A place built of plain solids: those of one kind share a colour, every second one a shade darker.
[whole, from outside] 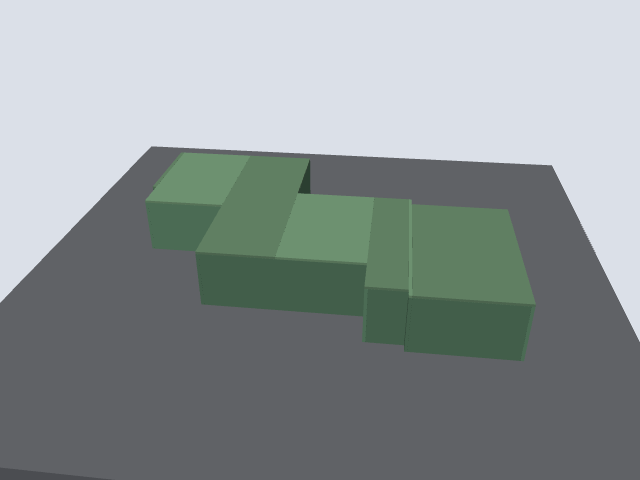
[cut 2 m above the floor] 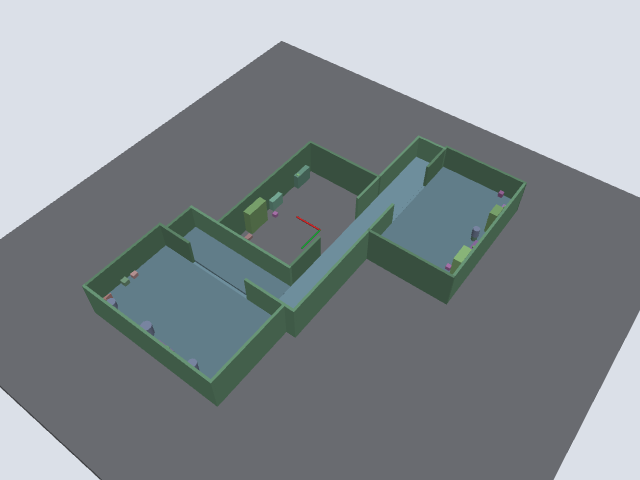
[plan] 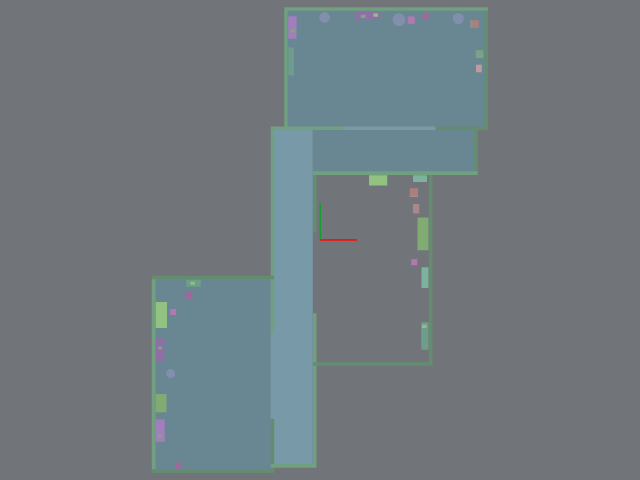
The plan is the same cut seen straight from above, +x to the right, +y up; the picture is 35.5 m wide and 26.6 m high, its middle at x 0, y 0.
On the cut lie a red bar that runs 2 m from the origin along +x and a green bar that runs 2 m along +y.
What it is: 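A storey of a split-level house; a hall and three lower rooms open beside it; the rooms' floors lie 1.04 m, 0.160 m and not at all below the hall's; a bare drop, one riser, a flush line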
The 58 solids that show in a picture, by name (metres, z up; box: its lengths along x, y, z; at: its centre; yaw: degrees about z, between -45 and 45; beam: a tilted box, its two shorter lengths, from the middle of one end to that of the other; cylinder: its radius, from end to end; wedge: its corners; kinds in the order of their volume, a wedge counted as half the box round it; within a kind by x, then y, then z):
{
 "floor_1": {"box": [6.39, 10.53, 1.09], "at": [-5.92, -7.44, 0.49]},
 "floor_2": {"box": [0.2, 4.72, 1.09], "at": [-2.63, -7.55, 0.49]},
 "floor_3": {"box": [2.14, 18.51, 1.09], "at": [-1.46, -3.16, 0.49]},
 "floor_4": {"box": [10.9, 6.41, 0.93], "at": [3.67, 9.5, 0.41]},
 "floor_5": {"box": [5.01, 0.2, 0.93], "at": [3.9, 6.19, 0.41]},
 "floor_6": {"box": [8.94, 2.28, 1.09], "at": [4.08, 4.95, 0.49]},
 "wall_1": {"box": [0.2, 10.53, 3.87], "at": [-9.22, -7.44, 1.89]},
 "wall_2": {"box": [6.79, 0.2, 3.87], "at": [-5.92, -12.81, 1.89]},
 "wall_3": {"box": [6.79, 0.2, 3.87], "at": [-5.92, -2.08, 1.89]},
 "wall_4": {"box": [0.2, 2.51, 3.87], "at": [-2.63, -11.16, 1.89]},
 "wall_5": {"box": [0.2, 3.01, 3.87], "at": [-2.63, -3.68, 1.89]},
 "wall_6": {"box": [0.2, 8.07, 3.87], "at": [-2.63, 2.06, 1.89]},
 "wall_7": {"box": [0.2, 6.41, 3.87], "at": [-1.88, 9.5, 1.89]},
 "wall_8": {"box": [2.54, 0.2, 3.87], "at": [-1.46, -12.52, 1.89]},
 "wall_9": {"box": [4.12, 0.2, 3.87], "at": [-0.67, 6.19, 1.89]},
 "wall_10": {"box": [0.2, 5.44, 3.87], "at": [-0.29, -9.69, 1.89]},
 "wall_11": {"box": [0.2, 2.71, 3.87], "at": [-0.29, -5.42, 1.89]},
 "wall_12": {"box": [0.2, 3.18, 3.87], "at": [-0.29, 2.02, 1.89]},
 "wall_13": {"box": [6.63, 0.2, 3.87], "at": [2.92, -6.87, 1.89]},
 "wall_14": {"box": [11.3, 0.2, 3.87], "at": [3.67, 12.81, 1.89]},
 "wall_15": {"box": [9.14, 0.2, 3.87], "at": [4.17, 3.71, 1.89]},
 "wall_16": {"box": [0.2, 10.38, 3.87], "at": [6.14, -1.58, 1.89]},
 "wall_17": {"box": [2.92, 0.2, 3.87], "at": [7.86, 6.19, 1.89]},
 "wall_18": {"box": [0.2, 2.28, 3.87], "at": [8.64, 4.95, 1.89]},
 "wall_19": {"box": [0.2, 6.41, 3.87], "at": [9.22, 9.5, 1.89]},
 "roof_1": {"box": [6.79, 0.29, 0.16], "at": [-5.92, -12.76, 3.9]},
 "roof_2": {"box": [9.12, 5.64, 0.16], "at": [-4.76, -9.79, 3.9]},
 "roof_3": {"box": [15.56, 4.99, 0.16], "at": [-1.54, -4.47, 3.9]},
 "roof_4": {"box": [8.97, 5.59, 0.16], "at": [1.75, 0.81, 3.9]},
 "roof_5": {"box": [11.47, 2.48, 0.16], "at": [3.01, 4.85, 3.9]},
 "roof_6": {"box": [12.05, 0.2, 0.16], "at": [3.29, 6.19, 3.9]},
 "roof_7": {"box": [11.3, 6.61, 0.16], "at": [3.67, 9.6, 3.9]},
 "wardrobe_1": {"box": [0.59, 1.01, 2.04], "at": [-8.8, -9.04, 2.06]},
 "wardrobe_2": {"box": [0.62, 1.45, 1.93], "at": [-8.79, -4.16, 2.0]},
 "wardrobe_3": {"box": [1.01, 0.57, 2.06], "at": [3.22, 3.3, 0.98]},
 "wardrobe_4": {"box": [0.62, 1.82, 2.18], "at": [5.71, 0.34, 1.04]},
 "case_1": {"box": [0.81, 0.4, 1.01], "at": [-7.01, -2.4, 1.54]},
 "case_2": {"box": [0.33, 1.56, 1.18], "at": [-1.6, 9.89, 1.47]},
 "case_3": {"box": [0.78, 0.37, 1.93], "at": [5.54, 3.4, 0.91]},
 "case_4": {"box": [0.41, 1.52, 1.29], "at": [5.82, -5.32, 0.6]},
 "case_5": {"box": [0.39, 1.15, 1.03], "at": [5.82, -2.09, 0.47]},
 "sideboard_1": {"box": [0.49, 1.29, 0.81], "at": [-8.86, -6.1, 1.44]},
 "sideboard_2": {"box": [0.5, 1.24, 0.72], "at": [-8.85, -10.56, 1.4]},
 "sideboard_3": {"box": [0.45, 1.26, 0.7], "at": [-1.53, 11.78, 1.23]},
 "sideboard_4": {"box": [1.28, 0.44, 0.76], "at": [2.65, 12.47, 1.26]},
 "bush_1": {"cylinder": 0.25, "from": [-8.28, -7.4, 1.49], "to": [-8.28, -7.4, 2.19]},
 "bush_2": {"cylinder": 0.29, "from": [0.26, 12.34, 1.21], "to": [0.26, 12.34, 2.15]},
 "bush_3": {"cylinder": 0.35, "from": [4.37, 12.21, 1.29], "to": [4.37, 12.21, 2.19]},
 "bush_4": {"cylinder": 0.3, "from": [7.67, 12.27, 1.37], "to": [7.67, 12.27, 1.97]},
 "basket_1": {"box": [0.34, 0.34, 0.39], "at": [-7.84, -12.5, 1.23]},
 "basket_2": {"box": [0.41, 0.41, 0.36], "at": [-7.29, -3.05, 1.22]},
 "basket_3": {"box": [0.39, 0.4, 0.38], "at": [5.06, 12.19, 1.07]},
 "basket_4": {"box": [0.38, 0.38, 0.39], "at": [5.86, 12.4, 1.07]},
 "chair_1": {"box": [0.46, 0.44, 0.49], "at": [5.2, 2.65, 0.2]},
 "chair_2": {"box": [0.4, 0.44, 0.43], "at": [8.6, 11.96, 1.09]},
 "toybox_1": {"box": [0.36, 0.53, 0.33], "at": [5.33, 1.73, 0.12]},
 "toybox_2": {"box": [0.33, 0.42, 0.31], "at": [8.8, 9.51, 1.03]},
 "pouf_1": {"box": [0.43, 0.43, 0.39], "at": [8.84, 10.3, 1.07]}
}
